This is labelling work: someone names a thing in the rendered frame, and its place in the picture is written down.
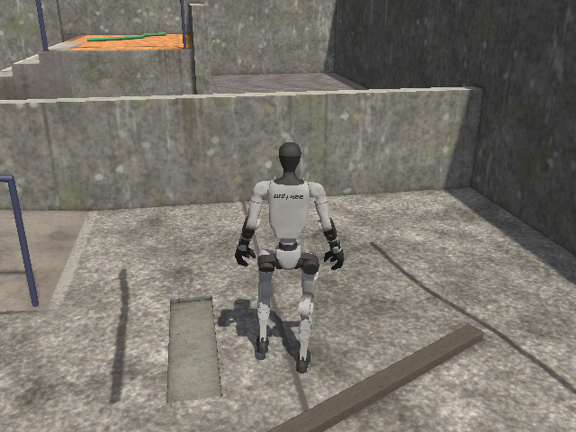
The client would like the robot left hand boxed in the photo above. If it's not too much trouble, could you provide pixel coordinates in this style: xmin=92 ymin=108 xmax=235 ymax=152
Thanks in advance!
xmin=235 ymin=246 xmax=256 ymax=266

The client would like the right robot upper arm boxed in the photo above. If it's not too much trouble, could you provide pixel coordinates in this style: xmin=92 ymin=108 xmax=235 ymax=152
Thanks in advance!
xmin=308 ymin=182 xmax=332 ymax=232

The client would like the left robot upper arm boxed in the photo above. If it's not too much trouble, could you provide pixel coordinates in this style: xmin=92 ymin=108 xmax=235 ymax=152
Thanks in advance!
xmin=246 ymin=181 xmax=271 ymax=230

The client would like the robot left forearm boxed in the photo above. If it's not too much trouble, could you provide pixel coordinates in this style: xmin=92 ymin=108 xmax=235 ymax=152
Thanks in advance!
xmin=238 ymin=216 xmax=255 ymax=251

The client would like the robot right forearm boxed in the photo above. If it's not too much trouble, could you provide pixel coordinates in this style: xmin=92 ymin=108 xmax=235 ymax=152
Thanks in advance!
xmin=323 ymin=218 xmax=342 ymax=254

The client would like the robot left foot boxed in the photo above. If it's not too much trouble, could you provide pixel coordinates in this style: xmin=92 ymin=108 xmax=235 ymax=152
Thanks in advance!
xmin=256 ymin=336 xmax=269 ymax=354

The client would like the robot right hand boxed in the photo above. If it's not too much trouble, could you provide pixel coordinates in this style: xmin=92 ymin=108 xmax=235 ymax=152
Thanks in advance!
xmin=324 ymin=249 xmax=345 ymax=270

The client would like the robot right shin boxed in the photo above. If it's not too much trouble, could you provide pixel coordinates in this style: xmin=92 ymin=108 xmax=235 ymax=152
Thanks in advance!
xmin=299 ymin=302 xmax=314 ymax=361

